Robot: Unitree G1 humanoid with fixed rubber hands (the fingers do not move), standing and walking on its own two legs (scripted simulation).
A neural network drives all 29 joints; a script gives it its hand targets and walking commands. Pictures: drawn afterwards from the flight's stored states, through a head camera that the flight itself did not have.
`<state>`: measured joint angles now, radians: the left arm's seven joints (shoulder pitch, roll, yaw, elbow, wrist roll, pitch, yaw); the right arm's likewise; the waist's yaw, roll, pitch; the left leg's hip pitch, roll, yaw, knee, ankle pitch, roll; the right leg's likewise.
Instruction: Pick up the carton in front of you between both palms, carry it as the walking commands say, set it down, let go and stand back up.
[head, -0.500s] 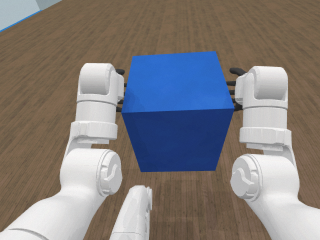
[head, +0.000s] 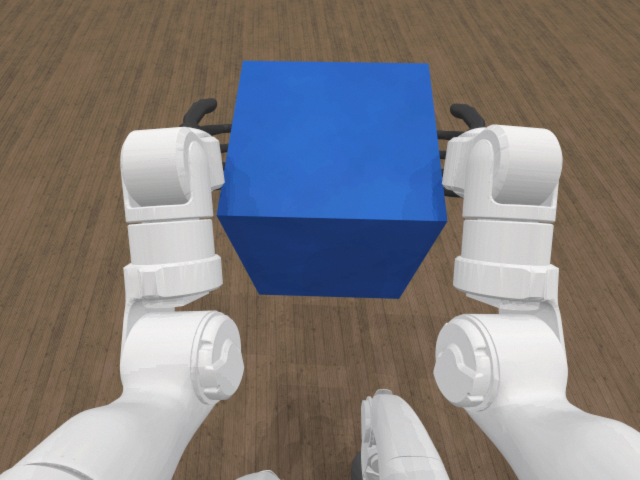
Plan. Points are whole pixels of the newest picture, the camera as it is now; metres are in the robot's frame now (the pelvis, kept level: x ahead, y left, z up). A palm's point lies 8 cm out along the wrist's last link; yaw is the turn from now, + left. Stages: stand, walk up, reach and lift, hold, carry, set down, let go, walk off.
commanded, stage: carry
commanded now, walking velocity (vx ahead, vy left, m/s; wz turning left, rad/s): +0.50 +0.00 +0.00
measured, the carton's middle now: (331, 195) +0.44 -0.01 +0.09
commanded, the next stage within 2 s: none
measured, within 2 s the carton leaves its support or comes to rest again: neither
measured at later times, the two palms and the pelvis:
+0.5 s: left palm (222, 59) +0.66 +0.15 +0.14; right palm (404, 64) +0.68 -0.13 +0.13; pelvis +0.30 -0.01 +0.03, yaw +4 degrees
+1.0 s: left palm (211, 4) +0.90 +0.21 +0.12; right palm (357, 6) +0.91 -0.07 +0.12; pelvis +0.61 +0.06 +0.03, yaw +1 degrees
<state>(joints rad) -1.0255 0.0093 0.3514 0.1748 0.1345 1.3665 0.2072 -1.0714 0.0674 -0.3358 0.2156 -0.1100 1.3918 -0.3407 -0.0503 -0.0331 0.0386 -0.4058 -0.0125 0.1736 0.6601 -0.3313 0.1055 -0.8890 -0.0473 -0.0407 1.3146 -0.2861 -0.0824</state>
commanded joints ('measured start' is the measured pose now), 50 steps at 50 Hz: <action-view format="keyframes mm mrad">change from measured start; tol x16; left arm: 1 -753 -1120 -519 61 -482 29 -291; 16 -639 -1122 -257 367 -420 -40 -343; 22 -672 -1261 -355 190 -488 -81 -365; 38 -17 -1220 -740 -284 -377 -126 -346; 50 167 -1248 -896 -363 -467 -127 -373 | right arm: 1 -700 1031 420 34 445 11 453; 20 -743 1101 332 84 457 -99 461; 41 150 1155 761 -330 344 -166 468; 50 194 1143 836 -433 435 -166 513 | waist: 1 -25 166 -578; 12 68 191 -485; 15 101 -281 -623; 19 55 -3 -531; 36 71 -120 -571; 40 14 345 -727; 43 19 114 -585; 50 33 200 -421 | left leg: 1 604 214 -270 -190 597 138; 8 591 161 -168 -242 788 65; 12 459 174 -52 13 1044 -54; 15 -219 -89 -112 642 -142 -125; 16 -292 -19 -196 693 -126 -89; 34 -143 14 -14 -247 301 -132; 37 330 32 21 -395 424 -95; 40 995 419 -557 -239 736 186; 50 478 261 -124 -453 402 25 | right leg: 1 -109 -17 -23 -180 114 22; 8 106 60 -143 -667 267 9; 12 639 99 -176 -903 338 -8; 15 1214 -337 621 -926 447 -228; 22 927 -216 241 -1098 99 -88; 36 1138 -114 -88 -817 786 12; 37 978 -101 -104 -714 707 45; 40 149 61 -50 -198 -237 110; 41 65 34 -3 -127 -259 99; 50 303 -31 -97 -670 126 124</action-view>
